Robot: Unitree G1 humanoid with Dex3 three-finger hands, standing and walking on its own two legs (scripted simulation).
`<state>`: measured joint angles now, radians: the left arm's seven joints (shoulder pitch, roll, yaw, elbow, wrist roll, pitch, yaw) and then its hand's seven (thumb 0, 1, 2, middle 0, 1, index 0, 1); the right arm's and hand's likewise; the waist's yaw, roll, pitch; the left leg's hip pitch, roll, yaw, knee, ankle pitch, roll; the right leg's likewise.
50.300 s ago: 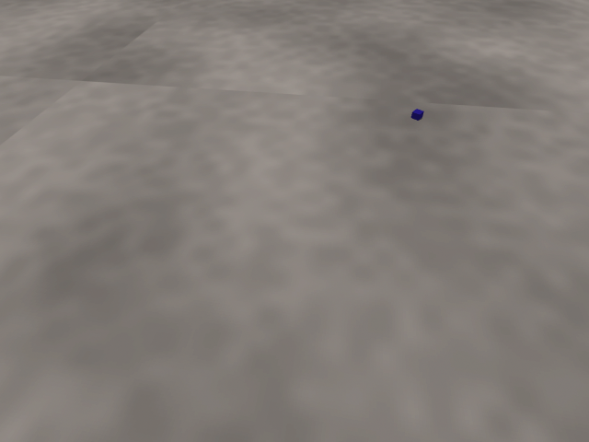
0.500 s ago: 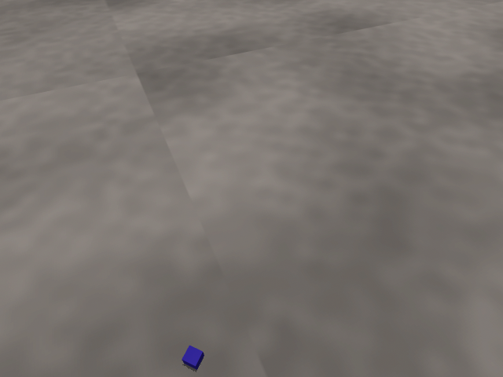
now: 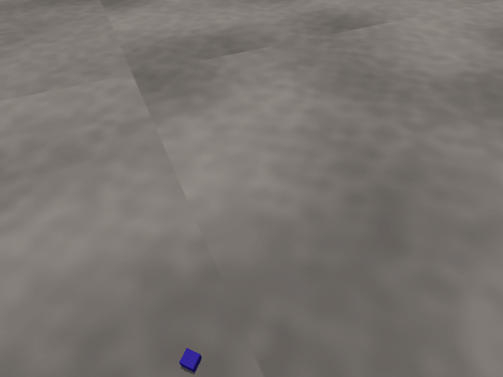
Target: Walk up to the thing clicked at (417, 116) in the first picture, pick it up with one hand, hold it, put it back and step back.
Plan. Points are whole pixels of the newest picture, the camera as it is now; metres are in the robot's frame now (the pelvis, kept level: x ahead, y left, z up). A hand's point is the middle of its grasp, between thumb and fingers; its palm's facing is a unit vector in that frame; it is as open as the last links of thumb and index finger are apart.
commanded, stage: stand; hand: left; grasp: from above
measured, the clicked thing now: (190, 360) +0.41 +0.27 -0.76
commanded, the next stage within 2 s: step back in 0.78 s
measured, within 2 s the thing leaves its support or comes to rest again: neither
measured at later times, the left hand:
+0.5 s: hand out of the picture +0.08 +0.24 -0.16, palm faces +0.01 -0.94 -0.34, open 7.4 cm
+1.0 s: hand out of the picture +0.07 +0.27 -0.17, palm faces -0.01 -0.92 -0.38, open 7.4 cm
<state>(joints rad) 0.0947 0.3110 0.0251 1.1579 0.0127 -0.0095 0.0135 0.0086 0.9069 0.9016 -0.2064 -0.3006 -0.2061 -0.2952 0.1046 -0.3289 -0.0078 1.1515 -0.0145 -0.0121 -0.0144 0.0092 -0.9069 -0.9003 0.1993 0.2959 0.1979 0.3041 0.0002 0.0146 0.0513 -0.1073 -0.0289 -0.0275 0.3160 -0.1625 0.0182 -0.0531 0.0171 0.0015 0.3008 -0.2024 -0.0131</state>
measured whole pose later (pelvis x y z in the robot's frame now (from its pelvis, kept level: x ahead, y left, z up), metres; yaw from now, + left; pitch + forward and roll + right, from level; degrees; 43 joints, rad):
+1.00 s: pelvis -0.03 +0.01 -0.01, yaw +0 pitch -2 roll +0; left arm 0.08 0.37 0.05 1.00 0.01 0.02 0.01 0.01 0.91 0.90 -0.21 -0.30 -0.21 -0.30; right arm 0.08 -0.39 -0.04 1.02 0.00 0.04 0.01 0.01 -0.91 -0.90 0.20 0.30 0.20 0.30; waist 0.00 0.00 0.16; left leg -0.34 -0.06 -0.05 0.76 -0.40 0.04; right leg -0.22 0.01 0.00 0.51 -0.26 -0.02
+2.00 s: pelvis -0.27 +0.04 -0.02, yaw -1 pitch -3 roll +0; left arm 0.11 0.39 0.07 0.79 0.02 0.07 0.01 0.01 0.91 0.90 -0.21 -0.30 -0.21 -0.29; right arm 0.18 -0.38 -0.04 0.89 -0.03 0.02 0.00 0.01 -0.91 -0.90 0.20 0.30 0.20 0.30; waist -0.02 -0.03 0.18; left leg -0.26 -0.03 -0.04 0.64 -0.32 0.03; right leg -0.47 0.07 0.11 0.99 -0.51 -0.02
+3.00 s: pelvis -0.62 -0.02 -0.03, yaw -4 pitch -3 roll -1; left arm 0.21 0.36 0.05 0.91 0.04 0.02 0.00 0.01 0.91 0.90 -0.21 -0.30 -0.21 -0.29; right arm 0.10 -0.41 -0.05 0.85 -0.02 0.07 0.00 0.01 -0.91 -0.90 0.20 0.30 0.20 0.30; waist 0.03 0.06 0.14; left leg -0.50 0.00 -0.10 0.84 -0.41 0.00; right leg -0.25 0.04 0.02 0.69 -0.40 -0.03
